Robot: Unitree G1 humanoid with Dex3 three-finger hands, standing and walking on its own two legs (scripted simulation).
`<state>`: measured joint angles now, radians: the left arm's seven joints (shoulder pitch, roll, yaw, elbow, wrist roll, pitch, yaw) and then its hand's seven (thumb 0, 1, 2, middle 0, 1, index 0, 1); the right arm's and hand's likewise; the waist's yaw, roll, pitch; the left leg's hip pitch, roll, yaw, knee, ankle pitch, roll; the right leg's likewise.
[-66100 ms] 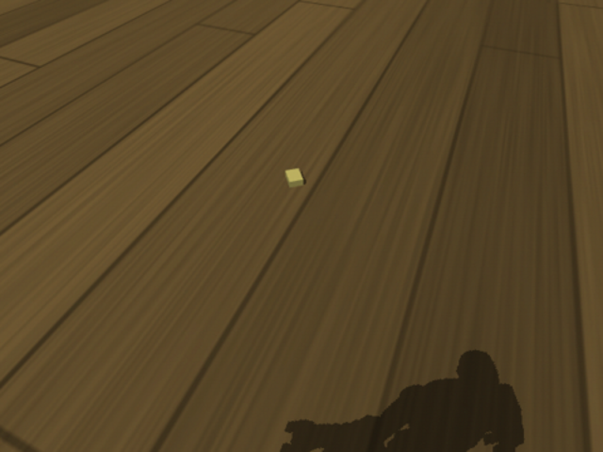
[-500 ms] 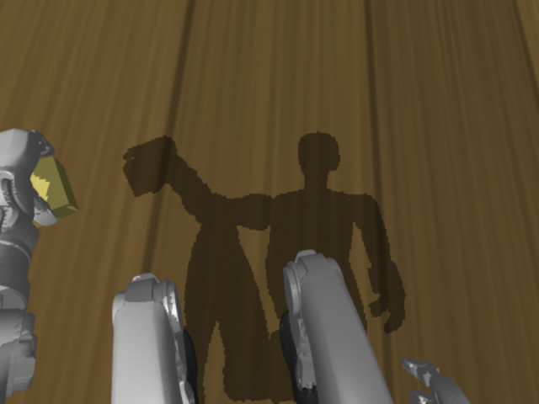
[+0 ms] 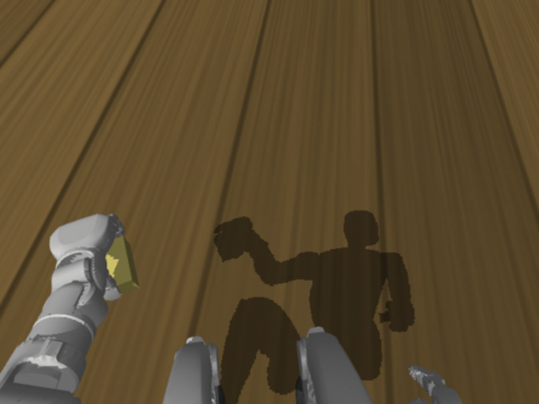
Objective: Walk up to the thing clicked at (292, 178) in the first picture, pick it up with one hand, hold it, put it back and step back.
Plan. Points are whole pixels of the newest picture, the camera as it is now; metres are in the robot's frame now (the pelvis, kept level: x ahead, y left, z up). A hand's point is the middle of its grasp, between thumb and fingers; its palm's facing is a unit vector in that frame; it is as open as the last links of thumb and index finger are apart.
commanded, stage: lift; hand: left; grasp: from above
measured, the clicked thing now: (111, 268) +0.38 +0.25 -0.12
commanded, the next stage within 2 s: hold in 0.62 s
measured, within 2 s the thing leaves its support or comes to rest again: neither
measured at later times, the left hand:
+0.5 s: hand (88, 235) +0.38 +0.22 +0.03, palm faces -0.42 -0.18 -0.89, open 11.1 cm
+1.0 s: hand (76, 208) +0.39 +0.22 +0.08, palm faces -0.40 -0.18 -0.90, open 11.1 cm
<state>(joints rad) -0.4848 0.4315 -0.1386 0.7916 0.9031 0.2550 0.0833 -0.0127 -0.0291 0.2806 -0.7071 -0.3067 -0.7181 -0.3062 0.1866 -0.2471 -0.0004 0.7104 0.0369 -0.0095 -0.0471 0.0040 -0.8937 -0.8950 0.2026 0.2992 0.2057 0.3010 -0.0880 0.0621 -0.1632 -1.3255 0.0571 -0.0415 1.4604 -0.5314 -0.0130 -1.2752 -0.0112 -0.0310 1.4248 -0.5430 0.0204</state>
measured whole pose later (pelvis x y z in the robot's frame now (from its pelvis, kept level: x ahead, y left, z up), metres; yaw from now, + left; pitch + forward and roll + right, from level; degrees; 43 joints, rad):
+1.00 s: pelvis +0.07 +0.00 +0.14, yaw +0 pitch +7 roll +0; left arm -0.40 0.26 -0.24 0.86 0.86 0.37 0.14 -0.01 -0.02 0.28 -0.64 -0.42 -0.65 -0.42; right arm 0.23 -0.26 -0.03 0.76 0.05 -0.05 -0.02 0.01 -0.89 -0.89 0.20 0.30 0.20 0.30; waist -0.03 0.05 -0.08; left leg -0.46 0.04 0.03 0.67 -0.32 -0.01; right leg -0.45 -0.03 0.01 0.68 -0.34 0.02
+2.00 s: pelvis +0.07 +0.00 +0.16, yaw +0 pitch +1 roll +0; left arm -0.32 0.30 -0.27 0.67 0.89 0.40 -0.01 0.00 0.02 0.19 -0.69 -0.33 -0.70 -0.32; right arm 0.21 -0.26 -0.01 0.71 0.06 -0.04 -0.01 0.01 -0.89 -0.89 0.20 0.30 0.20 0.30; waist 0.00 0.06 -0.04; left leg -0.28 0.03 0.04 0.49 -0.24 -0.02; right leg -0.27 -0.03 0.01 0.51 -0.27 0.02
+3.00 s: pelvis +0.06 +0.00 +0.16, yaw +0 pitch +2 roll +0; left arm -0.35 0.29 -0.26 0.78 0.93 0.34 0.05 0.00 0.03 0.16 -0.74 -0.23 -0.76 -0.22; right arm 0.21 -0.26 -0.02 0.69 0.05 -0.03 0.00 0.01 -0.87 -0.89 0.20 0.30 0.20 0.30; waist -0.01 0.03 -0.01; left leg -0.29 0.03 0.03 0.49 -0.23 -0.01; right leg -0.29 -0.03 0.00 0.51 -0.26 0.02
